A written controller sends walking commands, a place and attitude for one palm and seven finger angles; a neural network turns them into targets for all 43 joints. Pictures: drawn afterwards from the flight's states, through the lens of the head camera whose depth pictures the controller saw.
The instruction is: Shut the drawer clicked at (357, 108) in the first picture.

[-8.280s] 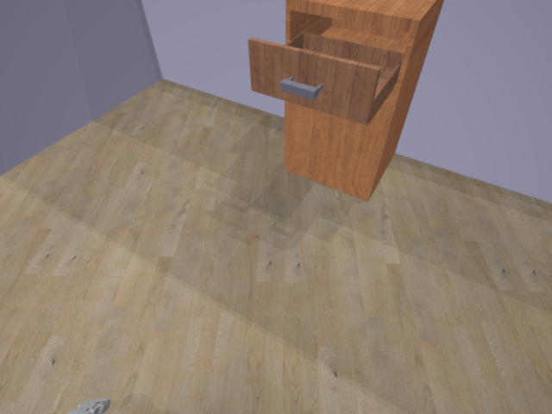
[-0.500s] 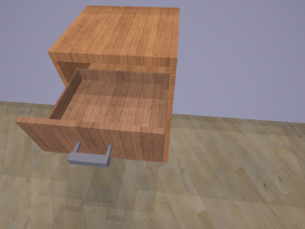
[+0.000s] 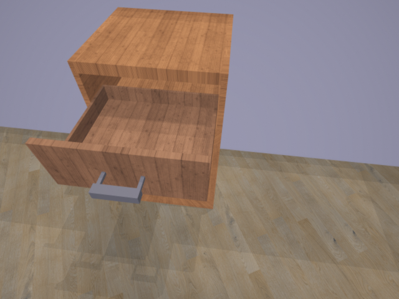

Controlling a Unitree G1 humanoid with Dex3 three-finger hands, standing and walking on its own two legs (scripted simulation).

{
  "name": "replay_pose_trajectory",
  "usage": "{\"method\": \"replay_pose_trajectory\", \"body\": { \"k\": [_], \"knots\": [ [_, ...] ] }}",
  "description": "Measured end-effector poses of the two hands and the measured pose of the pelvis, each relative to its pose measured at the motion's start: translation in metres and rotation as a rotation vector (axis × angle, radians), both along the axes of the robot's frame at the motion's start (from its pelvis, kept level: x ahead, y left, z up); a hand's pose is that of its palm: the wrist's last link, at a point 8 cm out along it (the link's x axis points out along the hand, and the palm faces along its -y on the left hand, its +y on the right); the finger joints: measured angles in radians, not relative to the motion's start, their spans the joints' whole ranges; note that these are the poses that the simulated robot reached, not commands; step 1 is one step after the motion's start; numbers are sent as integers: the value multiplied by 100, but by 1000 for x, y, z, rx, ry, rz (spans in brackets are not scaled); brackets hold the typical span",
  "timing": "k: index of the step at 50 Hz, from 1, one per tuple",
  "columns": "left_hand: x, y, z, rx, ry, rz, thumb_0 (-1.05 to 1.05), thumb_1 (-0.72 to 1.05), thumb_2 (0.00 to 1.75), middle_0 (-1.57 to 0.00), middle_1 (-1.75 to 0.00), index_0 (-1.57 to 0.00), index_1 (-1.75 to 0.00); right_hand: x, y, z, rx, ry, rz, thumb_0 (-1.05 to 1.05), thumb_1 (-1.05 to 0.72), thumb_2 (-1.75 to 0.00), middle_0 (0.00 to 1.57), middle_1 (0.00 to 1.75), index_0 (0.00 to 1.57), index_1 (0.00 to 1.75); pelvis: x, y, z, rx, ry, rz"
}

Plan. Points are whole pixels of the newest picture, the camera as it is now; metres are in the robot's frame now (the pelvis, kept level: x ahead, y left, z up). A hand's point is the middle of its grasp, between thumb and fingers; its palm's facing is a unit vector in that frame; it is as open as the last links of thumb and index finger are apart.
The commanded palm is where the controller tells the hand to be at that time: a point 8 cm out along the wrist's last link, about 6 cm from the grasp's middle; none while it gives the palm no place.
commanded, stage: come to a stop and stand still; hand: left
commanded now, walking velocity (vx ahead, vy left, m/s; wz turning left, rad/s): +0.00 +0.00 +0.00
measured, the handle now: (119, 185) +0.38 +0.22 -0.05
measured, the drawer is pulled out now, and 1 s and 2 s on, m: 0.30 0.30 0.30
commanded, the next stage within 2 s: look again from close up in 0.56 s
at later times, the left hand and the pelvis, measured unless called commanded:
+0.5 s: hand out of the picture -0.01 +0.23 -0.17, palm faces -0.03 -0.97 -0.22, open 7.4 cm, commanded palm none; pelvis -0.02 +0.04 +0.01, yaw -1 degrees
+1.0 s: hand out of the picture -0.01 +0.21 -0.17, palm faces -0.01 -0.98 -0.18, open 7.4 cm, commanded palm none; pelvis -0.02 +0.04 +0.01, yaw -2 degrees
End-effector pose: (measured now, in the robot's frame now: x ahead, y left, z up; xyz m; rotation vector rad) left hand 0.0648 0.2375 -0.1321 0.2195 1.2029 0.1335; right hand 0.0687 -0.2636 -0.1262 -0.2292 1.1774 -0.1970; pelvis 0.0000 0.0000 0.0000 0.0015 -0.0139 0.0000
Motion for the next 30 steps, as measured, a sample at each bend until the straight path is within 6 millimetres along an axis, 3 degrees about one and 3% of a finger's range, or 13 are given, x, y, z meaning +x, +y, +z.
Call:
{"method": "replay_pose_trajectory", "body": {
  "k": [7,15,23,30],
  "knots": [
    [-14,13,2,-11,3,-6,1,90,90,-20,-30,-21,-30,-14,23,6,19,10,22,0,-91,-90,20,30,20,30,-12,11,5,-4,-5,-8],
    [-41,31,1,0,72,5,1,90,90,-20,-30,-21,-30,-56,59,-5,83,117,-3,0,-91,-90,20,30,20,30,-18,26,8,-2,-3,-13],
    [-69,37,-3,-8,158,24,1,91,90,-20,-30,-20,-30,-95,77,-9,102,224,-51,0,-92,-90,21,30,20,30,-17,37,8,2,-9,-18],
    [-81,32,-8,-32,191,31,1,91,90,-20,-30,-20,-30,-107,87,-10,106,249,-77,0,-91,-90,20,30,20,30,-17,42,8,2,-21,-23]
  ]
}}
